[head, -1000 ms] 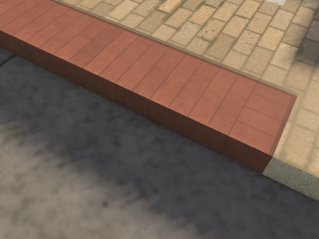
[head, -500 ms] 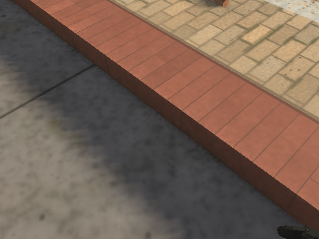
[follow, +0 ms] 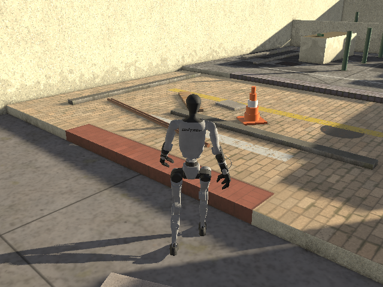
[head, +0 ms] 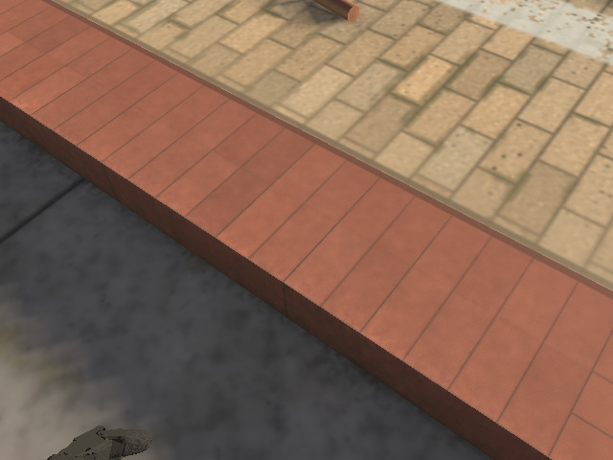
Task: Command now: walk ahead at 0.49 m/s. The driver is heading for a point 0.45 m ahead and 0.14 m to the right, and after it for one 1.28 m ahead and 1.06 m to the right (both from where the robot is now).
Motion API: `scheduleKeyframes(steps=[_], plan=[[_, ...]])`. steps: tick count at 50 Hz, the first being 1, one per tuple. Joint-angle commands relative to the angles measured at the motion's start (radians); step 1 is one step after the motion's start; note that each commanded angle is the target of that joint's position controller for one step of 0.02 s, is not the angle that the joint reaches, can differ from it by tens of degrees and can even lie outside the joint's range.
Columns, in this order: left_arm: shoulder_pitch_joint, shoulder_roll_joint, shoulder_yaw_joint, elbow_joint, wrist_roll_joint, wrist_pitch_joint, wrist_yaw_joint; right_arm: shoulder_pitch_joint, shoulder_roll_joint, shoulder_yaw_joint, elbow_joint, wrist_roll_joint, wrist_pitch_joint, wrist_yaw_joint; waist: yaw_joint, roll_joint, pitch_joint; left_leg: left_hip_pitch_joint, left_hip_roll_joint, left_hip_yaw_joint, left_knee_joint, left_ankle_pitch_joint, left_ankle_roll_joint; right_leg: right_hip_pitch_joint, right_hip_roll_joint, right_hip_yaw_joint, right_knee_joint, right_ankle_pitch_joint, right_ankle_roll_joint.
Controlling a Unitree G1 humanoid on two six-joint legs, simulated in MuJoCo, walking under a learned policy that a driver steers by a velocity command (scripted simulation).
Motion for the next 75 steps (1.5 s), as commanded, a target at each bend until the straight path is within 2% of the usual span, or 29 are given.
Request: scheduleKeyframes(steps=[1,3,5,16,21,22,23,24,25,26,28,36,39,41,45,48,50,51,53,54,55,56,58,59,61,63,65,69,75], plan=[[0.341,0.249,0.083,0.038,-0.021,0.025,0.018,0.042,-0.108,-0.018,-0.074,-0.014,-0.01,0.005,0.154,-0.176,-0.319,-0.583,-0.03,-0.088,0.624,-0.004,0.046,0.753,-0.358,0.674,-0.311,-0.239,-0.193],[0.229,0.131,0.049,0.056,-0.031,0.017,0.017,-0.057,-0.078,-0.004,-0.089,-0.014,-0.007,0.015,0.102,-0.081,-0.108,-0.55,0.059,-0.057,0.498,0.14,0.059,0.493,-0.274,0.429,-0.348,-0.111,-0.145],[0.206,0.101,0.039,0.078,-0.039,0.005,0.013,-0.014,-0.058,0.004,-0.061,-0.035,0.017,0.019,0.056,-0.098,-0.076,-0.43,0.08,-0.033,0.422,0.165,0.04,0.36,-0.217,0.301,-0.387,0.033,-0.126],[0.337,0.127,0.053,0.22,-0.051,-0.009,0.009,-0.305,-0.011,0.037,-0.142,-0.023,0.015,0.03,0.106,-0.064,0.026,-0.431,0.076,0.045,-0.062,0.409,-0.024,0.376,-0.165,0.163,-0.458,0.09,-0.141],[0.3,0.163,0.065,0.235,-0.049,-0.001,0.018,-0.221,-0.047,0.019,-0.137,-0.024,-0.011,0.008,0.044,-0.053,-0.01,-0.212,0.03,0.053,-0.219,0.339,0.004,0.384,-0.161,0.22,-0.273,0.187,-0.095],[0.303,0.131,0.056,0.236,-0.049,-0.003,0.019,-0.105,-0.081,0.004,-0.099,-0.037,-0.028,-0.007,0.004,0.004,-0.08,-0.041,0.043,0.031,-0.272,0.329,0.023,0.346,-0.092,0.181,-0.106,0.243,-0.072],[0.281,0.071,0.038,0.201,-0.051,-0.008,0.02,0.052,-0.164,-0.016,-0.091,-0.057,-0.04,-0.023,-0.064,0.131,-0.211,0.157,0.263,-0.192,-0.331,0.212,0.067,0.228,-0.013,0.116,0.177,0.063,-0.042],[0.358,0.009,0.027,0.172,-0.075,-0.003,0.028,0.067,-0.279,-0.048,-0.083,-0.048,-0.026,-0.023,-0.026,0.385,-0.248,0.296,0.456,-0.539,-0.473,0.126,0.149,-0.064,0.128,0.013,0.406,-0.387,-0.015],[0.353,0.097,0.046,0.212,-0.047,0.02,0.037,0.005,-0.182,-0.029,-0.099,-0.035,-0.015,-0.02,-0.001,0.187,-0.172,0.201,0.427,-0.533,-0.482,0.029,0.146,-0.101,0.052,0.095,0.518,-0.382,-0.03],[0.321,0.097,0.053,0.221,-0.046,0.026,0.027,-0.072,-0.104,-0.007,-0.115,-0.025,-0.016,-0.017,0.028,0.105,-0.087,0.105,0.378,-0.403,-0.49,0.042,0.128,-0.094,0.012,0.112,0.524,-0.296,-0.036],[0.276,0.071,0.053,0.223,-0.04,0.039,0.014,-0.125,-0.041,0.011,-0.116,-0.021,-0.024,-0.02,0.052,0.113,-0.035,0.02,0.3,-0.199,-0.522,0.261,0.1,-0.063,-0.033,0.084,0.504,-0.202,-0.015],[0.095,0.012,0.035,0.157,-0.018,0.079,-0.011,-0.011,-0.033,0.009,-0.044,-0.016,-0.043,-0.029,0.048,0.098,-0.046,0.064,0.292,0.09,-0.503,0.677,0.139,-0.181,-0.056,0.015,0.563,-0.062,0.035],[-0.016,-0.004,0.034,0.113,-0.014,0.094,0.006,0.103,-0.034,0.005,0.007,-0.037,-0.037,-0.031,0.019,0.102,0.007,0.194,0.366,0.03,-0.517,0.568,0.183,-0.439,-0.055,0.016,0.863,-0.185,0.006],[-0.083,-0.028,0.038,0.073,-0.036,0.101,0.04,0.166,-0.043,-0.002,0.037,-0.06,-0.035,-0.026,0.015,0.094,0.051,0.315,0.449,-0.013,-0.52,0.492,0.21,-0.745,-0.033,0.077,1.306,-0.385,-0.03],[-0.315,-0.101,-0.003,-0.063,-0.053,0.09,0.08,0.218,-0.009,0.016,0.101,-0.063,-0.048,-0.015,0.019,-0.006,0.177,0.37,0.429,0.058,-0.561,0.328,0.128,-1.12,-0.01,0.086,1.544,-0.569,-0.106],[-0.444,-0.166,-0.058,-0.205,-0.063,0.087,0.056,0.194,0.004,0.037,0.148,-0.046,-0.045,-0.02,0.066,0.021,0.222,0.139,0.321,0.242,-0.676,0.313,0.055,-0.993,-0.049,-0.044,1.227,-0.561,-0.112],[-0.307,-0.17,-0.081,-0.2,-0.056,0.097,0.013,0.083,0.004,0.045,0.127,-0.002,-0.024,-0.049,0.147,-0.012,0.123,-0.135,0.221,0.407,-0.767,0.7,0.08,-0.404,-0.048,-0.165,0.82,-0.347,-0.136],[-0.19,-0.133,-0.058,-0.136,-0.048,0.095,0.004,0.082,-0.041,0.043,0.073,0.035,-0.03,-0.053,0.14,-0.002,-0.004,-0.218,0.257,0.37,-0.658,1.326,0.139,-0.049,0.053,-0.259,0.807,-0.229,-0.131],[0.23,-0.032,-0.006,-0.023,-0.059,0.101,0.006,0.028,-0.275,-0.023,0.029,0.061,-0.022,-0.026,0.323,0.214,-0.35,-0.005,0.298,0.313,-0.142,1.968,0.13,0.306,0.161,-0.165,0.653,-0.252,-0.149],[0.298,0.068,0.04,0.003,-0.06,0.096,0.011,0.051,-0.299,-0.045,0.004,0.07,-0.026,-0.006,0.352,0.234,-0.405,-0.079,0.257,0.253,0.223,1.663,0.078,0.464,0.178,0.083,0.412,-0.314,-0.187],[0.197,0.266,0.096,0.01,-0.073,0.095,0.024,0.021,-0.112,-0.014,-0.101,0.043,-0.039,0.038,0.218,-0.161,-0.443,-0.469,-0.005,0.2,0.77,0.178,-0.042,0.635,-0.135,0.76,0.055,-0.129,-0.273],[0.222,0.291,0.124,0.004,-0.057,0.106,0.037,0.018,-0.072,-0.013,-0.132,0.014,-0.057,0.064,0.194,-0.094,-0.561,-0.533,-0.037,-0.069,0.975,0.207,-0.021,0.652,-0.177,1.047,-0.152,-0.065,-0.232],[0.173,0.169,0.096,0.092,-0.049,0.095,0.035,-0.004,0.02,0.008,-0.152,0.003,-0.046,0.054,0.092,0.022,-0.289,-0.631,0.029,-0.06,1.006,0.317,0.007,0.402,-0.137,0.897,-0.16,-0.282,-0.182],[0.143,0.058,0.051,0.041,-0.058,0.033,0.005,-0.115,0.007,0.009,-0.172,0.019,-0.072,0.015,0.105,0.093,-0.245,-0.662,0.031,-0.133,1.02,0.245,0.03,0.29,-0.105,0.809,-0.175,-0.295,-0.141],[0.094,-0.013,0.035,0.089,-0.052,-0.019,-0.015,-0.126,0.031,0.025,-0.214,0.016,-0.068,-0.016,0.011,-0.017,-0.167,-0.645,0.063,-0.138,1.076,0.206,0.06,0.142,-0.043,0.658,-0.154,-0.083,-0.114],[0.155,-0.009,0.034,0.147,-0.08,-0.028,-0.013,-0.152,0.063,0.043,-0.255,0.009,-0.057,-0.016,-0.018,-0.036,-0.114,-0.795,0.072,-0.118,1.168,0.2,0.092,0.155,-0.026,0.544,-0.179,0.024,-0.113],[0.132,-0.002,0.033,0.128,-0.106,-0.01,-0.003,-0.214,0.075,0.068,-0.301,-0.004,-0.049,-0.008,-0.037,0.056,-0.035,-0.807,0.086,-0.056,0.893,0.252,0.077,0.054,0.051,0.384,-0.21,0.067,-0.095],[0.274,0.031,0.032,0.126,-0.1,0.002,0.035,-0.461,0.055,0.065,-0.383,-0.036,-0.058,-0.023,0.083,0.004,-0.088,-0.653,0.033,0.08,0.338,0.487,0.027,0.126,0.091,0.322,-0.308,0.369,-0.045],[0.446,0.051,0.039,0.151,-0.096,0.034,0.083,-0.669,-0.002,0.037,-0.401,0.035,-0.061,0.017,0.176,-0.136,-0.088,-0.648,-0.083,0.027,-0.224,0.58,0.019,0.574,0.011,0.447,-0.313,0.42,0.008]])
